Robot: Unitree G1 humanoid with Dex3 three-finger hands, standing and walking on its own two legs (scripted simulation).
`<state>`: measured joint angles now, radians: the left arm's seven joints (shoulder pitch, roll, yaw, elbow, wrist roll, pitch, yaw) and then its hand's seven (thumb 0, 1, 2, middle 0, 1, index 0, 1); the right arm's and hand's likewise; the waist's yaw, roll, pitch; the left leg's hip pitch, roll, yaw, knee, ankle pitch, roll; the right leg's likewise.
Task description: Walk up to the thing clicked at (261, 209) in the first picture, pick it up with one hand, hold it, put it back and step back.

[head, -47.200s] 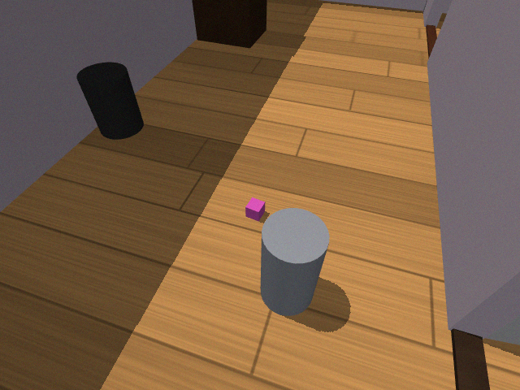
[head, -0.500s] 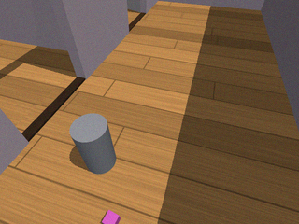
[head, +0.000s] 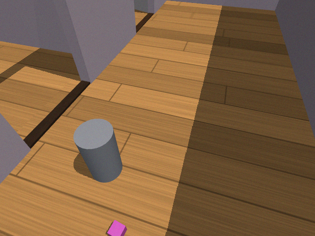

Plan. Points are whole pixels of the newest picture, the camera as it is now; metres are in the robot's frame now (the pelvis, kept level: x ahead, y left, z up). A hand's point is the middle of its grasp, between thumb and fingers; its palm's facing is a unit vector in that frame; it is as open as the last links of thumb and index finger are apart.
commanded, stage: stand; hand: left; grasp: from above
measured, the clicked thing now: (117, 231) +0.34 +0.23 -0.75
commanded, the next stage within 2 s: rise first in 0.38 s
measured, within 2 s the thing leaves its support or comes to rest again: neither
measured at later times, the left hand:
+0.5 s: hand out of the picture +0.08 +0.25 -0.16, palm faces -0.05 -0.94 -0.35, open 7.4 cm
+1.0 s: hand out of the picture +0.12 +0.27 -0.24, palm faces -0.10 -0.83 -0.55, open 13.1 cm
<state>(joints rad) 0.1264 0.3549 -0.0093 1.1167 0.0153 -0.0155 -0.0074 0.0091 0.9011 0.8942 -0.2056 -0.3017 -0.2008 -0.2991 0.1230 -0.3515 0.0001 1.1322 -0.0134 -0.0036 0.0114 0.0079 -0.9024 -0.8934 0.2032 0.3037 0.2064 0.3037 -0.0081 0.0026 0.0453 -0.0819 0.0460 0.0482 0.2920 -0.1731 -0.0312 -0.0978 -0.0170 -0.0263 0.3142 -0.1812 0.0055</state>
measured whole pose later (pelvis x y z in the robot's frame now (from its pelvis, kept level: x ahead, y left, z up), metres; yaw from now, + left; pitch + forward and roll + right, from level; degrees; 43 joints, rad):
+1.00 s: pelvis -0.02 +0.01 -0.07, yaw +0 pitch +15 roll -1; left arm 0.03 0.26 0.15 0.87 0.31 0.15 0.19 0.00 -0.36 0.90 -0.18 -0.99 -0.18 -0.98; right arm 0.24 -0.24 -0.03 0.66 0.00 -0.09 -0.01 0.01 -0.98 -0.91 0.20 0.30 0.21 0.30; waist -0.02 -0.01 -0.08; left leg -0.79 0.05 0.02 0.98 -0.45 -0.01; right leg -0.78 -0.04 -0.02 0.96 -0.44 0.02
